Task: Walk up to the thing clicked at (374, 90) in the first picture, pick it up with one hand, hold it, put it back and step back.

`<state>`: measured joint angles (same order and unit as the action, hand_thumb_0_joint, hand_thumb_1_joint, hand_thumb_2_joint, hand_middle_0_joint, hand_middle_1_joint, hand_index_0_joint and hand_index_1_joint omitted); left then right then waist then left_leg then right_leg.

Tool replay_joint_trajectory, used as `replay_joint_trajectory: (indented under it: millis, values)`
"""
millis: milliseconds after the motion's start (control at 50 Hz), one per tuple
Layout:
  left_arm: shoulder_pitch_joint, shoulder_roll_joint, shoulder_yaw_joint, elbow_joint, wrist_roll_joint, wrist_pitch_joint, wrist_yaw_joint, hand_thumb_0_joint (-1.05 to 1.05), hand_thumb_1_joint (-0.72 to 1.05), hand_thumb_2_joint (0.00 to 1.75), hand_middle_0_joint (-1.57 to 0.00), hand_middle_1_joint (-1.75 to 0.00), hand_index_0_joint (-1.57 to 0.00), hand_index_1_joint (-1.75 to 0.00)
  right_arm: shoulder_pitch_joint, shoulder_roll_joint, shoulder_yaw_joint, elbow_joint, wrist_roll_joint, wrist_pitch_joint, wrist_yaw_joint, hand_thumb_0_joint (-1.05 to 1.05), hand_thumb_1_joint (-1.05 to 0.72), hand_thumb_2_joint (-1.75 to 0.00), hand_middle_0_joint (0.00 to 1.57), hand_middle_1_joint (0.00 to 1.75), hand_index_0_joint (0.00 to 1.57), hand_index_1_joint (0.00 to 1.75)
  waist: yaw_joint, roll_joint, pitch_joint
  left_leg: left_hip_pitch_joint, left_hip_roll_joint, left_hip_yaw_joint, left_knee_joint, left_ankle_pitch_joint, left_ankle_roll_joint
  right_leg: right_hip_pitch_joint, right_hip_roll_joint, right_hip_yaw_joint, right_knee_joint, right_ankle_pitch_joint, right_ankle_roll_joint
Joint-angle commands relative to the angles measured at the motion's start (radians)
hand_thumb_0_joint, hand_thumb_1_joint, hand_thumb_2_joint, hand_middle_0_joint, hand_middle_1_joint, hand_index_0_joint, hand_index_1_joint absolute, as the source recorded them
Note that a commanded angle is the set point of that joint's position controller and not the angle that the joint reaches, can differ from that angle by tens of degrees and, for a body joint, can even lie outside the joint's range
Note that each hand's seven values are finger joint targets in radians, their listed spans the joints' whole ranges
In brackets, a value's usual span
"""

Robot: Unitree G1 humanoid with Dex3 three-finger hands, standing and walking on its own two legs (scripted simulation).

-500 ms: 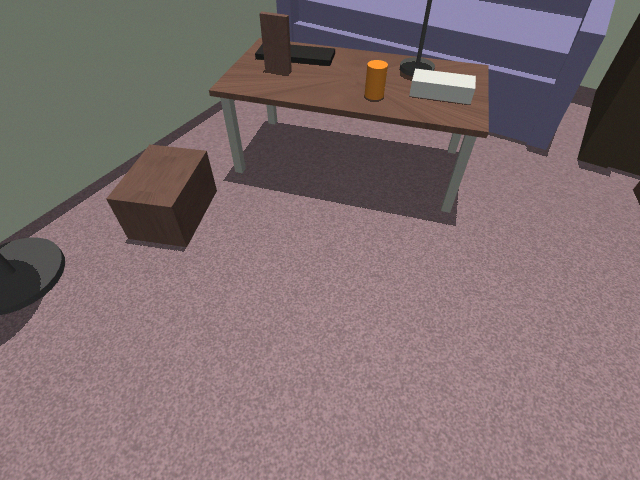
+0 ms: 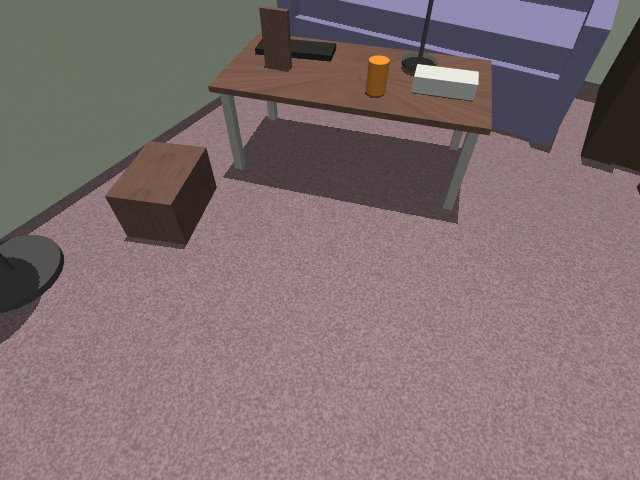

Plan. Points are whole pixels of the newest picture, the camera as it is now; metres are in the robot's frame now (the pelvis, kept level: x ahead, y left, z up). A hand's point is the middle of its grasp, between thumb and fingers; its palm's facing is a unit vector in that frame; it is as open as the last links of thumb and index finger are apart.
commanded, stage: stand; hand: left
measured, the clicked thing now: (377, 76) +1.57 -0.21 -0.27
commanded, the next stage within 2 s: walk up in 0.62 s
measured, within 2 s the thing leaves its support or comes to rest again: neither
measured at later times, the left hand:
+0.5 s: hand out of the picture +0.08 +0.25 -0.16, palm faces -0.03 -0.94 -0.34, open 7.4 cm
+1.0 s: hand (187, 464) +0.19 +0.20 -0.15, palm faces -0.10 -0.89 -0.44, open 7.4 cm
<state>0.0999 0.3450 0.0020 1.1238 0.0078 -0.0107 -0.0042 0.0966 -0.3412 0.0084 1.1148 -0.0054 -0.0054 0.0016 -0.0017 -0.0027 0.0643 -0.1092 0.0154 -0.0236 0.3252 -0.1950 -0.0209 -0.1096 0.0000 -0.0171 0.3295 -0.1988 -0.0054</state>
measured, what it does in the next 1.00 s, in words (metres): steps to the right: right foot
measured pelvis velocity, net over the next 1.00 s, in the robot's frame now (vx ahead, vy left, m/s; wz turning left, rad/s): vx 0.08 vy -0.09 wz -0.12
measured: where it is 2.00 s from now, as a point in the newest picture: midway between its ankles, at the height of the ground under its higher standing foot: (381, 382)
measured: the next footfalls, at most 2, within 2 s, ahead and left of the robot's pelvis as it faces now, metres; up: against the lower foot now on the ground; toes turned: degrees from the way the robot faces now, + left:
right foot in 0.92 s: +0.17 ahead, -0.22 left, +0.00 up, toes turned -10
left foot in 1.38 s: +0.42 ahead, +0.00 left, +0.00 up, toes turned -6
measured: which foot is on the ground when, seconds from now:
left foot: down 0.00-0.96, up 0.98-1.00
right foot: down 0.00-0.68, up 0.70-0.90, down 0.92-1.00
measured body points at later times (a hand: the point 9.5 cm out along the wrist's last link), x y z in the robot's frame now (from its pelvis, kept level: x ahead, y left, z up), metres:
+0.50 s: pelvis +0.00 +0.00 +0.00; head +0.02 +0.00 +0.45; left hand +0.08 +0.30 -0.13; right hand +0.08 -0.30 -0.13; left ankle -0.01 +0.13 -0.75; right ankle -0.01 -0.11 -0.75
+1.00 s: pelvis +0.08 -0.09 -0.04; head +0.08 -0.11 +0.41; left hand +0.19 +0.25 -0.12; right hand +0.08 -0.44 -0.16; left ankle +0.00 +0.11 -0.72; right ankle +0.13 -0.22 -0.75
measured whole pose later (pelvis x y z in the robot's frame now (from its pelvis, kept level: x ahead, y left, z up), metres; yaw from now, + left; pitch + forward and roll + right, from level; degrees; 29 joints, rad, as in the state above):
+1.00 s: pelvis +0.08 -0.09 -0.04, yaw -7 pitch -4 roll +0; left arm 0.23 0.44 0.12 0.96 0.04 -0.04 -0.09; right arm 0.27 -0.47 -0.10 1.02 -0.05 -0.02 0.03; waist 0.00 0.06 0.06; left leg -0.15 0.14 -0.01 0.85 -0.52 0.03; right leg -0.36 -0.03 -0.05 0.72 -0.28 -0.01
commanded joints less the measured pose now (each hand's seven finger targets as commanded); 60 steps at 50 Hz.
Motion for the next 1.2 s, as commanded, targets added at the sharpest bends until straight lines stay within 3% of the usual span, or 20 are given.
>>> replay_joint_trajectory:
  millis: [0, 580, 600, 620, 640, 660, 680, 700, 740, 820, 840, 880, 900, 920, 940, 960, 980, 1020, 1060, 1180]
  values:
    - [-0.029, 0.212, 0.038, -0.057, -0.001, -0.027, 0.015, 0.0, 0.9, 0.9, -0.2, -0.3, -0.2, -0.3, -0.029, -0.21, -0.047, -0.057, -0.001, -0.025, -0.015, 0.0, -0.9, -0.9, 0.2, 0.3, 0.2, 0.3, 0.0, 0.004, -0.13, 0.036, 0.114, -0.067, -0.019, 0.237, 0.039, 0.05, -0.134, 0.091, -0.029, 0.253, -0.023]
    - [-0.033, 0.213, 0.039, -0.061, 0.0, -0.024, 0.017, 0.0, 0.9, 0.9, -0.2, -0.3, -0.2, -0.3, -0.021, -0.208, -0.044, -0.053, -0.001, -0.025, -0.016, 0.0, -0.9, -0.9, 0.2, 0.3, 0.2, 0.3, 0.0, 0.001, -0.112, 0.028, 0.114, -0.063, -0.039, 0.217, 0.037, 0.052, -0.134, 0.092, -0.047, 0.24, -0.021]
    - [0.03, 0.313, 0.114, -0.142, 0.026, -0.027, -0.022, 0.0, 0.9, 0.9, -0.2, -0.3, -0.2, -0.3, 0.049, -0.325, -0.119, -0.122, -0.029, -0.053, 0.0, 0.0, -0.9, -0.9, 0.2, 0.3, 0.2, 0.3, -0.014, -0.026, -0.199, 0.115, 0.098, -0.054, 0.055, -0.319, 0.111, -0.046, -0.072, 0.12, 0.039, -0.285, -0.055]
    - [-0.019, 0.294, 0.113, -0.146, 0.036, -0.021, -0.038, 0.0, 0.9, 0.9, -0.2, -0.3, -0.2, -0.3, 0.088, -0.336, -0.134, -0.101, -0.038, -0.059, 0.007, 0.0, -0.9, -0.9, 0.2, 0.3, 0.2, 0.3, -0.048, 0.014, -0.111, 0.128, 0.132, -0.106, 0.03, -0.492, 0.137, -0.247, -0.071, 0.123, 0.099, -0.443, -0.062]
    - [-0.099, 0.263, 0.109, -0.174, 0.037, -0.015, -0.05, 0.0, 0.9, 0.9, -0.2, -0.3, -0.2, -0.3, 0.147, -0.35, -0.146, -0.09, -0.041, -0.062, 0.009, 0.0, -0.9, -0.9, 0.2, 0.3, 0.2, 0.3, -0.093, 0.08, -0.035, 0.199, 0.191, -0.195, -0.056, -0.594, 0.168, -0.454, -0.035, 0.069, 0.208, -0.416, -0.043]
    - [-0.157, 0.24, 0.11, -0.207, 0.038, -0.01, -0.06, 0.0, 0.9, 0.9, -0.2, -0.3, -0.2, -0.3, 0.183, -0.382, -0.164, -0.096, -0.039, -0.066, 0.009, 0.0, -0.9, -0.9, 0.2, 0.3, 0.2, 0.3, -0.126, 0.183, 0.028, 0.171, 0.345, -0.356, -0.186, -0.643, 0.234, -0.565, -0.013, 0.026, 0.452, -0.301, -0.025]
    - [-0.161, 0.245, 0.111, -0.231, 0.04, -0.014, -0.061, 0.0, 0.9, 0.9, -0.2, -0.3, -0.2, -0.3, 0.161, -0.404, -0.171, -0.12, -0.041, -0.077, 0.008, 0.0, -0.9, -0.9, 0.2, 0.3, 0.2, 0.3, -0.113, 0.147, 0.085, 0.115, 0.438, -0.43, -0.226, -0.587, 0.277, -0.634, -0.06, 0.12, 0.542, -0.275, -0.025]
    - [-0.129, 0.253, 0.112, -0.236, 0.035, -0.02, -0.065, 0.0, 0.9, 0.9, -0.2, -0.3, -0.2, -0.3, 0.119, -0.4, -0.17, -0.142, -0.039, -0.089, 0.005, 0.0, -0.9, -0.9, 0.2, 0.3, 0.2, 0.3, -0.075, 0.114, 0.095, 0.093, 0.456, -0.445, -0.233, -0.536, 0.286, -0.619, -0.104, 0.169, 0.577, -0.242, -0.029]
    - [-0.064, 0.263, 0.116, -0.227, 0.025, -0.031, -0.084, 0.0, 0.9, 0.9, -0.2, -0.3, -0.2, -0.3, 0.107, -0.34, -0.156, -0.169, -0.041, -0.098, 0.009, 0.0, -0.9, -0.9, 0.2, 0.3, 0.2, 0.3, -0.041, 0.074, 0.029, 0.145, 0.355, -0.299, -0.201, -0.423, 0.249, -0.572, -0.112, 0.141, 0.538, -0.217, -0.017]
    - [0.057, 0.247, 0.125, -0.217, 0.019, -0.023, -0.111, 0.0, 0.9, 0.9, -0.2, -0.3, -0.2, -0.3, -0.03, -0.353, -0.165, -0.23, -0.052, -0.097, 0.025, 0.0, -0.9, -0.9, 0.2, 0.3, 0.2, 0.3, 0.038, 0.204, -0.003, -0.037, 0.261, -0.046, -0.135, -0.323, 0.191, -0.27, -0.12, 0.036, 0.349, -0.153, -0.007]
    - [0.066, 0.252, 0.132, -0.211, 0.019, -0.025, -0.11, 0.0, 0.9, 0.9, -0.2, -0.3, -0.2, -0.3, -0.021, -0.339, -0.161, -0.235, -0.054, -0.093, 0.029, 0.0, -0.9, -0.9, 0.2, 0.3, 0.2, 0.3, 0.035, 0.185, -0.005, -0.084, 0.223, 0.005, -0.097, -0.305, 0.176, -0.193, -0.095, 0.003, 0.297, -0.125, -0.002]
    - [0.171, 0.257, 0.145, -0.174, 0.026, -0.028, -0.101, 0.0, 0.9, 0.9, -0.2, -0.3, -0.2, -0.3, -0.042, -0.33, -0.16, -0.242, -0.049, -0.081, 0.03, 0.0, -0.9, -0.9, 0.2, 0.3, 0.2, 0.3, 0.092, 0.105, -0.023, -0.229, 0.182, 0.085, 0.061, -0.357, 0.149, 0.015, -0.043, -0.084, 0.235, 0.014, 0.003]
    - [0.251, 0.29, 0.158, -0.149, 0.03, -0.034, -0.089, 0.0, 0.9, 0.9, -0.2, -0.3, -0.2, -0.3, -0.007, -0.3, -0.149, -0.239, -0.049, -0.073, 0.029, 0.0, -0.9, -0.9, 0.2, 0.3, 0.2, 0.3, 0.118, -0.028, -0.062, -0.314, 0.141, 0.124, 0.262, -0.326, 0.13, 0.16, -0.009, -0.085, 0.242, -0.017, -0.002]
    - [0.378, 0.341, 0.181, -0.127, 0.034, -0.042, -0.069, 0.0, 0.9, 0.9, -0.2, -0.3, -0.2, -0.3, 0.029, -0.244, -0.125, -0.242, -0.047, -0.069, 0.029, 0.0, -0.9, -0.9, 0.2, 0.3, 0.2, 0.3, 0.183, -0.225, -0.112, -0.448, 0.065, 0.172, 0.552, -0.322, 0.107, 0.297, -0.014, -0.002, 0.188, -0.153, -0.029]
    - [0.435, 0.419, 0.202, -0.146, 0.035, -0.048, -0.052, 0.0, 0.9, 0.9, -0.2, -0.3, -0.2, -0.3, 0.04, -0.177, -0.1, -0.276, -0.032, -0.067, 0.036, 0.0, -0.9, -0.9, 0.2, 0.3, 0.2, 0.3, 0.199, -0.431, -0.09, -0.627, -0.032, 0.143, 0.799, -0.445, 0.068, 0.288, -0.214, 0.396, -0.028, -0.516, -0.088]
    - [0.322, 0.451, 0.191, -0.195, 0.024, -0.051, -0.056, 0.0, 0.9, 0.9, -0.2, -0.3, -0.2, -0.3, 0.051, -0.258, -0.12, -0.282, -0.024, -0.06, 0.035, 0.0, -0.9, -0.9, 0.2, 0.3, 0.2, 0.3, 0.134, -0.306, -0.052, -0.586, -0.001, 0.032, 0.864, -0.365, 0.043, 0.107, -0.374, 0.751, -0.237, -0.753, -0.195]
    - [0.206, 0.471, 0.187, -0.237, 0.011, -0.051, -0.058, 0.0, 0.9, 0.9, -0.2, -0.3, -0.2, -0.3, 0.048, -0.325, -0.138, -0.27, -0.029, -0.06, 0.032, 0.0, -0.9, -0.9, 0.2, 0.3, 0.2, 0.3, 0.083, -0.211, 0.053, -0.551, 0.067, -0.008, 0.859, -0.33, 0.039, -0.052, -0.422, 0.805, -0.259, -0.801, -0.247]
    - [0.141, 0.403, 0.167, -0.258, -0.002, -0.058, -0.049, 0.0, 0.9, 0.9, -0.2, -0.3, -0.2, -0.3, 0.074, -0.331, -0.14, -0.23, -0.013, -0.06, 0.042, 0.0, -0.9, -0.9, 0.2, 0.3, 0.2, 0.3, 0.033, -0.101, 0.084, -0.507, 0.121, -0.038, 0.847, -0.199, 0.051, -0.122, -0.324, 0.588, -0.202, -0.595, -0.205]
    - [0.13, 0.363, 0.154, -0.26, -0.002, -0.068, -0.047, 0.0, 0.9, 0.9, -0.2, -0.3, -0.2, -0.3, 0.167, -0.303, -0.135, -0.205, -0.003, -0.056, 0.051, 0.0, -0.9, -0.9, 0.2, 0.3, 0.2, 0.3, 0.004, -0.131, 0.049, -0.431, 0.129, -0.027, 0.757, -0.123, 0.061, -0.132, -0.252, 0.419, -0.166, -0.461, -0.172]
    - [0.161, 0.343, 0.143, -0.297, -0.003, -0.088, -0.046, 0.0, 0.9, 0.9, -0.2, -0.3, -0.2, -0.3, 0.093, -0.276, -0.143, -0.278, -0.026, -0.052, 0.079, 0.0, -0.9, -0.9, 0.2, 0.3, 0.2, 0.3, 0.027, -0.099, 0.062, -0.419, 0.122, 0.025, 0.483, -0.048, 0.01, -0.146, -0.207, 0.264, -0.163, -0.354, -0.199]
